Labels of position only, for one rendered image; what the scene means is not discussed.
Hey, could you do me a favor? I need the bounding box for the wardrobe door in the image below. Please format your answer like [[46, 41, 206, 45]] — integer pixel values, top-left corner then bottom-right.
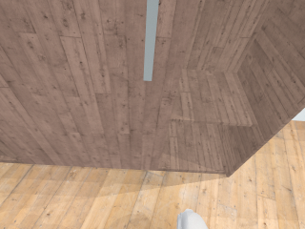
[[0, 0, 199, 171], [0, 139, 18, 156]]

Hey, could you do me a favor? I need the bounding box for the handle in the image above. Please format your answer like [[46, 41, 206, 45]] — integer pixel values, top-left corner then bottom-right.
[[143, 0, 159, 81]]

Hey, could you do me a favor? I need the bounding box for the right robot thigh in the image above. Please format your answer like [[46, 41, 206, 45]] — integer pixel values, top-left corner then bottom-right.
[[176, 211, 209, 229]]

